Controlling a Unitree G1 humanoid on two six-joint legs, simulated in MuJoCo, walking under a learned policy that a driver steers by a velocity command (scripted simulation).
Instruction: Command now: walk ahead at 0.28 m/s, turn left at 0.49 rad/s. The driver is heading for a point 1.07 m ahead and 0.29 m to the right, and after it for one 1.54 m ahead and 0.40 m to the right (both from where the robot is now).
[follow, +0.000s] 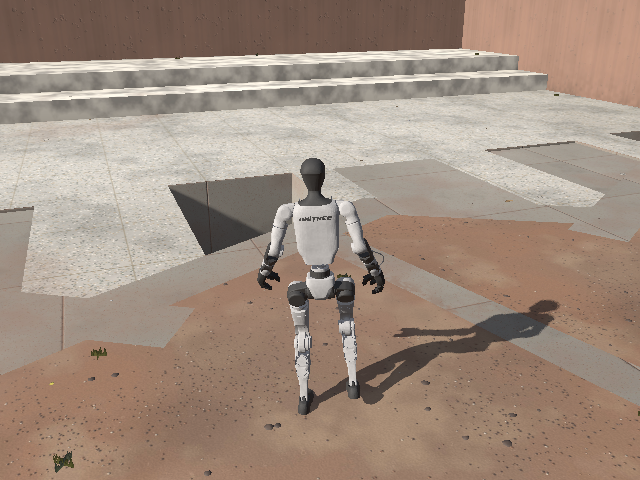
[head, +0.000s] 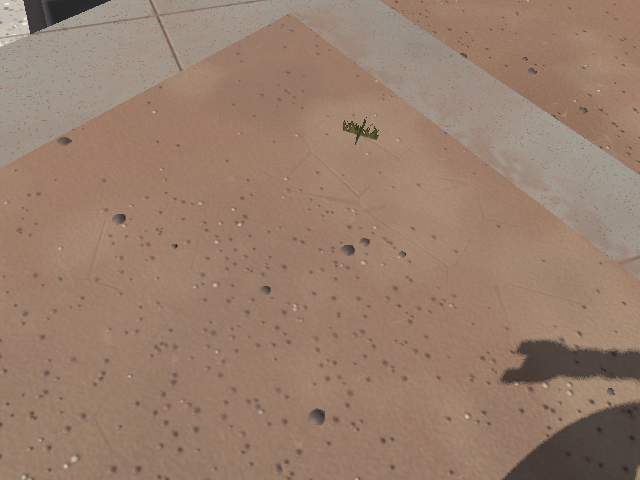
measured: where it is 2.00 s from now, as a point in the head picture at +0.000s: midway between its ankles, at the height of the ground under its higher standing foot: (393, 460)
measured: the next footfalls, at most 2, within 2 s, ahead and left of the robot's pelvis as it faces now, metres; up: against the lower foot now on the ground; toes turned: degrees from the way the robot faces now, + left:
right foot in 0.26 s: +0.17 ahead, -0.15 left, +0.00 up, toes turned +1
left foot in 0.66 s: +0.23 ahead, +0.08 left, +0.00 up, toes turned -18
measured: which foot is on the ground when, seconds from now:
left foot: down 0.00-0.30, up 0.32-0.64, down 0.66-1.00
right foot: up 0.00-0.24, down 0.26-0.66, up 0.68-1.00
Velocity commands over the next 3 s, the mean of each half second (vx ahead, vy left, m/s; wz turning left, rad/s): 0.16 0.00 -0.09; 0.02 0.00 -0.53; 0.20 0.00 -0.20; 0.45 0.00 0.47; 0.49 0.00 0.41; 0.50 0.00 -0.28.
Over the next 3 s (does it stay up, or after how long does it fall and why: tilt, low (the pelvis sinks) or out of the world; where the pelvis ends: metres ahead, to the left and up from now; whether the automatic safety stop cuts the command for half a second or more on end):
stays up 1.01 -0.15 0.00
